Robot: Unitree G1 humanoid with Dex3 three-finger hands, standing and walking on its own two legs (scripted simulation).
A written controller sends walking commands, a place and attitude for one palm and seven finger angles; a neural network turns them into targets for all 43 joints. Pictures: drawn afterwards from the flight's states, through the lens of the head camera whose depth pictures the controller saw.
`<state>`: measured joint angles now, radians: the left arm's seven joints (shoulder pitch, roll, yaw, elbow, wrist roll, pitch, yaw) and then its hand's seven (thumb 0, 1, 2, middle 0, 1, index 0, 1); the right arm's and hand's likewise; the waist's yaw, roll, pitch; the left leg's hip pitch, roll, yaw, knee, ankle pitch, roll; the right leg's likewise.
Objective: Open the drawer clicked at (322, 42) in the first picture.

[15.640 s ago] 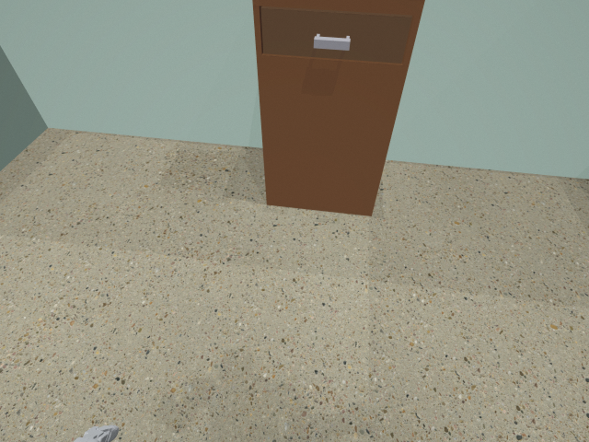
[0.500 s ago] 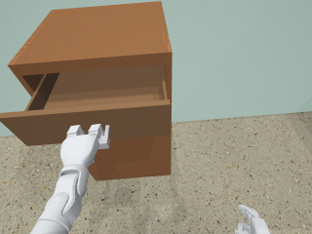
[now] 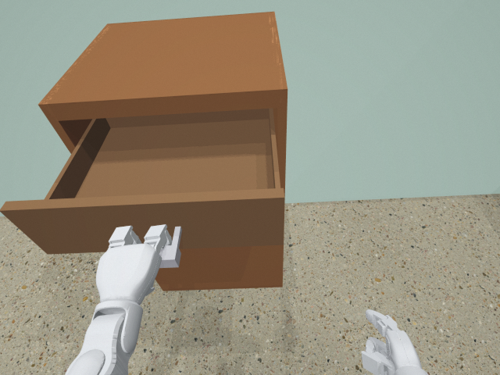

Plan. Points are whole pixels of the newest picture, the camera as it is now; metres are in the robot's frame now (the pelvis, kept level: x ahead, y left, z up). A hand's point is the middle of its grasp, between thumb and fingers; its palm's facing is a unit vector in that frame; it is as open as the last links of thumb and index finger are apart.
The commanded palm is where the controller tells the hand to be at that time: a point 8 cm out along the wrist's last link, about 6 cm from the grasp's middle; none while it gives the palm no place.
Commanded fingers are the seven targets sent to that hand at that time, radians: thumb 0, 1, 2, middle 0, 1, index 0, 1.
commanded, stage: pull the drawer open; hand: left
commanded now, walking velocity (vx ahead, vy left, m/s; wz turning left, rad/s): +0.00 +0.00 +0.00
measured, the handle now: (148, 245) +0.30 +0.22 +0.04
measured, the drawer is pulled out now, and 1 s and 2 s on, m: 0.24 0.30 0.29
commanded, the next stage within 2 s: open the thumb to release the handle in 0.76 s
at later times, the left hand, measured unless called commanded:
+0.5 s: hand (139, 309) +0.20 +0.20 +0.02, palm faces +0.04 -0.12 -0.99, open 5.9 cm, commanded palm +0.15 +0.21 +0.08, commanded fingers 0.00 0.90 0.90 -0.40 -1.35 -0.40 -1.35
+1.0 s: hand (137, 314) +0.20 +0.20 +0.02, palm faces +0.08 -0.11 -0.99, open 6.1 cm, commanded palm +0.16 +0.22 +0.08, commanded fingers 0.00 0.34 0.66 -0.36 -1.29 -0.36 -1.29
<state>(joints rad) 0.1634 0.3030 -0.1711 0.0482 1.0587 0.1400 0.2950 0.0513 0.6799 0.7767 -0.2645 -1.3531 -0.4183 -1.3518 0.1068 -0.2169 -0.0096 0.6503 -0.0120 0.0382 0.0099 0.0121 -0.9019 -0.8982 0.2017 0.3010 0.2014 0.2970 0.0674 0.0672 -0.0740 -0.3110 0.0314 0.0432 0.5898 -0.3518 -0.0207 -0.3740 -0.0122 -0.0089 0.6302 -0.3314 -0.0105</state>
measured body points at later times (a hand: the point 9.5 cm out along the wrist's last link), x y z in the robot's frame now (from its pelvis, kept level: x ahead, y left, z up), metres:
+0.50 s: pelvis +0.00 +0.00 +0.00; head +0.01 -0.04 +0.45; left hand +0.20 +0.20 +0.08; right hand +0.20 -0.21 -0.10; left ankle -0.03 +0.13 -0.73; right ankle -0.01 -0.11 -0.73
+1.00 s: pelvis -0.01 +0.00 -0.01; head +0.01 -0.04 +0.44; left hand +0.19 +0.20 +0.08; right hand +0.20 -0.21 -0.11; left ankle -0.03 +0.13 -0.73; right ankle -0.01 -0.11 -0.73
